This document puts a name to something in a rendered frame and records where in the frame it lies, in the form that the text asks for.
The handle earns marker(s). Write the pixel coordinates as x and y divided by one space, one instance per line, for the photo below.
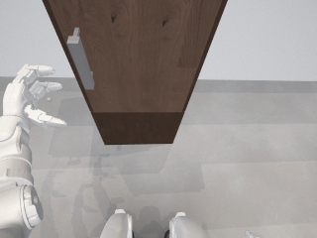
76 49

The robot left forearm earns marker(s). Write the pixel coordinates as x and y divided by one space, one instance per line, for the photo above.
15 154

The left robot upper arm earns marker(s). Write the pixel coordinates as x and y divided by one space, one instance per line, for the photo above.
20 211

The cupboard door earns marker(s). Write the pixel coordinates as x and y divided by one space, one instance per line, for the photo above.
144 54

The left robot shin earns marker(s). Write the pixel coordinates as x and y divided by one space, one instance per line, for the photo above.
119 211

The right robot thigh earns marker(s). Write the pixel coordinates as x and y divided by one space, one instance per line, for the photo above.
185 227

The robot left hand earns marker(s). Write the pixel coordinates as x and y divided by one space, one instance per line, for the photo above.
17 96

